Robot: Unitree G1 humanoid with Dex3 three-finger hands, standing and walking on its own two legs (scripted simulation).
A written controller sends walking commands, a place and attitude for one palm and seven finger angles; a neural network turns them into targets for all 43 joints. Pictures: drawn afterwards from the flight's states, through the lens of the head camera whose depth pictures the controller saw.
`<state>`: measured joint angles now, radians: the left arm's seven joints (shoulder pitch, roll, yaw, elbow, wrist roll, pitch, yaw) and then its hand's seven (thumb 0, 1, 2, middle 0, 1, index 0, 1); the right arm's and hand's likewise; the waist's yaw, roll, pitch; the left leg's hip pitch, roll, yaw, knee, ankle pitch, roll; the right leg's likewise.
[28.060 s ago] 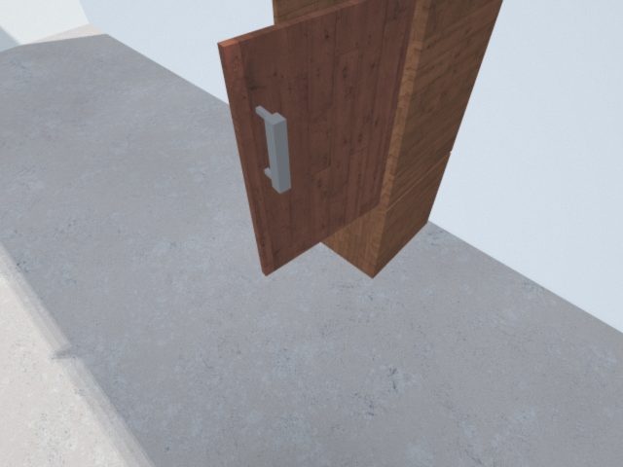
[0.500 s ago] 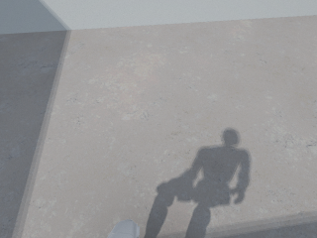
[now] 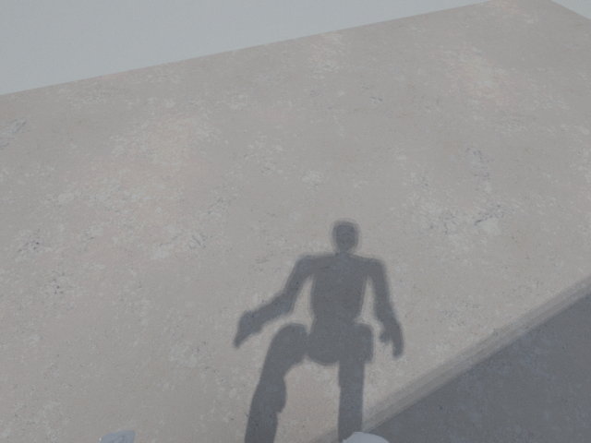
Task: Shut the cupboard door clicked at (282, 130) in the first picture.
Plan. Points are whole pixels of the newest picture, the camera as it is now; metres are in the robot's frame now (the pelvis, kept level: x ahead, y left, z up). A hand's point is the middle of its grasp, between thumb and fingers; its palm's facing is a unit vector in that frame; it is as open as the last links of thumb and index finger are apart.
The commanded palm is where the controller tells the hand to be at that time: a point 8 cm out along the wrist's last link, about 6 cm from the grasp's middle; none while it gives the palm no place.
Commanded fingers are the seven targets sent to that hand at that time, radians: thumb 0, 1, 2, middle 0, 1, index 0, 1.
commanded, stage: turn to face it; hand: left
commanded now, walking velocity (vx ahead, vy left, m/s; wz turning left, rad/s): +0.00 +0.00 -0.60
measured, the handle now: out of the picture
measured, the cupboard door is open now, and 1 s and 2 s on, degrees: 48 48 48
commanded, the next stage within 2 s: none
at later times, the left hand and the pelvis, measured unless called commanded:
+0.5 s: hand (199, 441) +0.14 +0.15 -0.17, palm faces -0.25 -0.94 -0.21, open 7.4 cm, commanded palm none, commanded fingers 0.00 0.90 0.90 -0.20 -0.30 -0.20 -0.30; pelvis +0.02 -0.02 -0.01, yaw -17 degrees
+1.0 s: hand (257, 386) +0.22 +0.07 -0.16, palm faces -0.55 -0.78 -0.29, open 7.4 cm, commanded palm none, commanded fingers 0.00 0.90 0.90 -0.20 -0.30 -0.20 -0.30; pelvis +0.01 -0.04 -0.02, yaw -35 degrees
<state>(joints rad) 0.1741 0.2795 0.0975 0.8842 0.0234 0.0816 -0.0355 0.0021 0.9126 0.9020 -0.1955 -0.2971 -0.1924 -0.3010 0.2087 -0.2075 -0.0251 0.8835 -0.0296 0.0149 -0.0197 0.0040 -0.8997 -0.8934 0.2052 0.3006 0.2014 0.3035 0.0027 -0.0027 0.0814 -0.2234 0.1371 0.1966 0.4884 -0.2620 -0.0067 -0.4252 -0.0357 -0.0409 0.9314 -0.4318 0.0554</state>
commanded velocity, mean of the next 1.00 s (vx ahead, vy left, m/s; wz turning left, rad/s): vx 0.00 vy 0.00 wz -0.60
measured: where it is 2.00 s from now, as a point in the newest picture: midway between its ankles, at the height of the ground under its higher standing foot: outside the picture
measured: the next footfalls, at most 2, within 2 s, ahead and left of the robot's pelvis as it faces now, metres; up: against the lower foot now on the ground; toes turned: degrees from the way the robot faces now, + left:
right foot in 0.12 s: +0.03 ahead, -0.14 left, +0.00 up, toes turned -9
left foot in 0.54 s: +0.11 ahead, +0.10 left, +0.00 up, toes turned -16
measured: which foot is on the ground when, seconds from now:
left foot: down 0.00-0.12, up 0.14-0.52, down 0.54-0.92, up 0.94-1.00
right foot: up 0.00-0.10, down 0.12-0.54, up 0.56-0.90, down 0.92-1.00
